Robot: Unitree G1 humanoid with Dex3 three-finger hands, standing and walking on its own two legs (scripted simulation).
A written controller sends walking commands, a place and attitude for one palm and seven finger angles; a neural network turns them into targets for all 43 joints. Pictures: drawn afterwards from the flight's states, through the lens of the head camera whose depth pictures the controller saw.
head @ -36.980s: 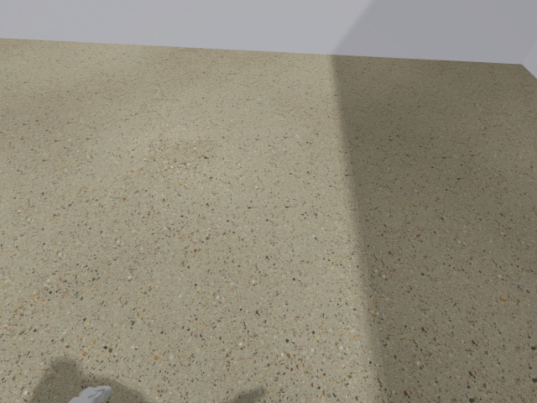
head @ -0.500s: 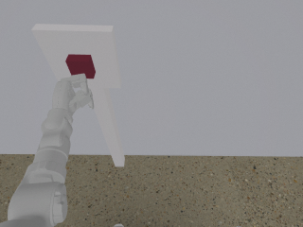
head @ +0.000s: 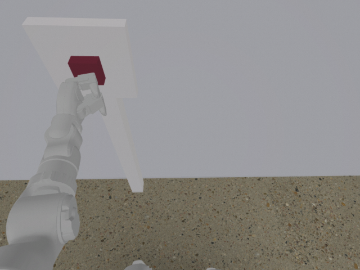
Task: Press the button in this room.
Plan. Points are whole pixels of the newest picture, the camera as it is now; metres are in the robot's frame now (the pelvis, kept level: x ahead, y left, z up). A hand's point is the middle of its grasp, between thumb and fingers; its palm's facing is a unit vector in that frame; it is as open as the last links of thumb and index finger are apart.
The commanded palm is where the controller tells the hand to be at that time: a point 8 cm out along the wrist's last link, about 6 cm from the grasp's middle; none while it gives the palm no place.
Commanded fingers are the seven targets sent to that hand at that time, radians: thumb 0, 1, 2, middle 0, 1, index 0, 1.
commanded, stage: press the button with the knuckle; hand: left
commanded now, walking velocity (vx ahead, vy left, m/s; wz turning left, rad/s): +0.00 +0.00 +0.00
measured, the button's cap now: (88, 69) +0.53 +0.19 +0.14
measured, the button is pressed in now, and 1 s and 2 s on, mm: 4 7 0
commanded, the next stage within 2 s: hold the button down briefly in 0.30 s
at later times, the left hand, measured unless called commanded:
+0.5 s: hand (98, 96) +0.48 +0.17 +0.11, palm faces -0.02 -1.00 +0.00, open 2.9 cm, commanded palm +0.49 +0.22 +0.11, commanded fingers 0.00 0.90 0.90 -1.30 -1.50 -1.30 -1.50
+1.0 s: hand (98, 98) +0.47 +0.17 +0.10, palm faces -0.01 -1.00 +0.01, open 2.9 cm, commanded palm +0.45 +0.22 +0.11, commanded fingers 0.00 0.90 0.90 -1.30 -1.50 -1.30 -1.50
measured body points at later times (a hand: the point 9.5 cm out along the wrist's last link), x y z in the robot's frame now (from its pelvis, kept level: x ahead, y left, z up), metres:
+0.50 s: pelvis -0.02 +0.00 -0.01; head +0.06 +0.02 +0.43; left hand +0.47 +0.23 +0.11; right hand -0.02 -0.27 -0.12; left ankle +0.04 +0.11 -0.71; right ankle -0.02 -0.11 -0.71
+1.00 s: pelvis -0.03 +0.01 -0.01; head +0.05 +0.03 +0.43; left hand +0.47 +0.23 +0.11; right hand -0.03 -0.26 -0.12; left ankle +0.04 +0.11 -0.71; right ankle -0.02 -0.11 -0.71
